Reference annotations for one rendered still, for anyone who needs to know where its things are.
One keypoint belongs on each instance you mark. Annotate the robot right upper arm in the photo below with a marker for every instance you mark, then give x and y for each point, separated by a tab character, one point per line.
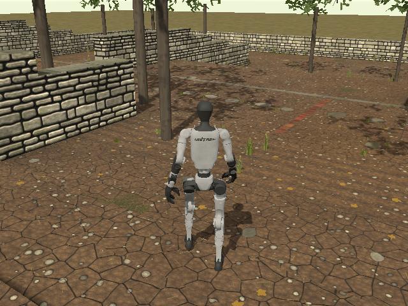
225	136

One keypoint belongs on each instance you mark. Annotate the right robot hand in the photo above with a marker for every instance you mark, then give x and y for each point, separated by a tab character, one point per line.
227	174

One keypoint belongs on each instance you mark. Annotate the right robot thigh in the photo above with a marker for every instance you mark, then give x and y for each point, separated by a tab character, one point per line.
219	187

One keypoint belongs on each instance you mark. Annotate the robot thigh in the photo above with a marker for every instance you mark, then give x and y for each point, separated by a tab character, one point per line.
219	187
189	186

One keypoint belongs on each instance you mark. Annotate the left robot thigh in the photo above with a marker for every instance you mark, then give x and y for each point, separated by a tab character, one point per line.
189	186

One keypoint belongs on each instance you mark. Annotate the right robot forearm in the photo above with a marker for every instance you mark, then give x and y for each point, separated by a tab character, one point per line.
232	166

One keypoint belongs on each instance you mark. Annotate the robot left upper arm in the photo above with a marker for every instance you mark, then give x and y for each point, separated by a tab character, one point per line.
181	146

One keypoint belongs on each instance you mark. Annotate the left robot hand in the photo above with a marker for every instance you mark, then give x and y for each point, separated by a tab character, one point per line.
169	195

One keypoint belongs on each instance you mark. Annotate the left robot forearm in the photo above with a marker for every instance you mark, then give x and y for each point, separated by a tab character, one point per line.
174	173

